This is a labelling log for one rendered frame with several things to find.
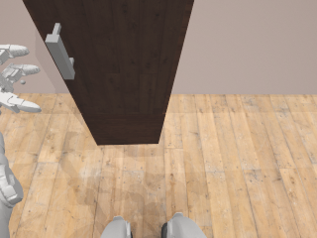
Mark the right robot thigh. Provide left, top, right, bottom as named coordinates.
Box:
left=166, top=216, right=207, bottom=238

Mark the robot left hand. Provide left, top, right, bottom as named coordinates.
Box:
left=0, top=45, right=42, bottom=113

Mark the cupboard door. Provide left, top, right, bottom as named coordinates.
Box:
left=28, top=0, right=187, bottom=115

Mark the left robot upper arm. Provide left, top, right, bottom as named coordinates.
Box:
left=0, top=165, right=24, bottom=238

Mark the left robot thigh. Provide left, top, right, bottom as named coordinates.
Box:
left=100, top=219, right=131, bottom=238

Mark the robot thigh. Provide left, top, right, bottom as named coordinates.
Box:
left=100, top=219, right=131, bottom=238
left=166, top=216, right=207, bottom=238

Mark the handle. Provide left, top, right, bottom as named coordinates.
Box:
left=45, top=23, right=75, bottom=80

